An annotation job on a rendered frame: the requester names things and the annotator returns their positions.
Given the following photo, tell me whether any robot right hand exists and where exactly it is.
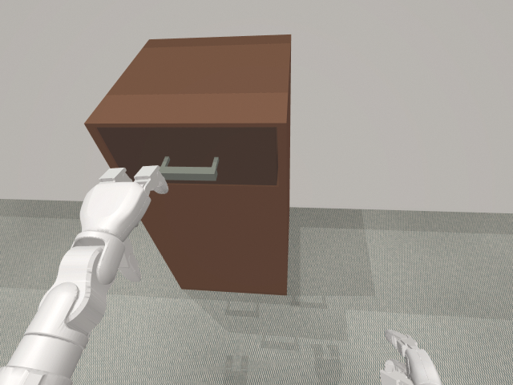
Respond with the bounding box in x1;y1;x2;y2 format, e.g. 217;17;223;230
380;330;442;385

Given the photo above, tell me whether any left robot forearm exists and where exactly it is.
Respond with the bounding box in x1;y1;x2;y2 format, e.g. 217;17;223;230
0;230;125;385

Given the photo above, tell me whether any drawer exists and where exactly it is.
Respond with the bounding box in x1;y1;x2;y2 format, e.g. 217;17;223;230
97;127;278;185

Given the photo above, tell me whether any handle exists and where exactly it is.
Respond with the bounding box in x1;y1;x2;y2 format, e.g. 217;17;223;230
159;156;219;181

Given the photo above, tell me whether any cabinet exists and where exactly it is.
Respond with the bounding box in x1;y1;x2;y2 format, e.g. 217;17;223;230
84;34;291;295

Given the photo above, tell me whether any robot left hand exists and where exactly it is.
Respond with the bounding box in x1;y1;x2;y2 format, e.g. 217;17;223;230
80;165;168;282

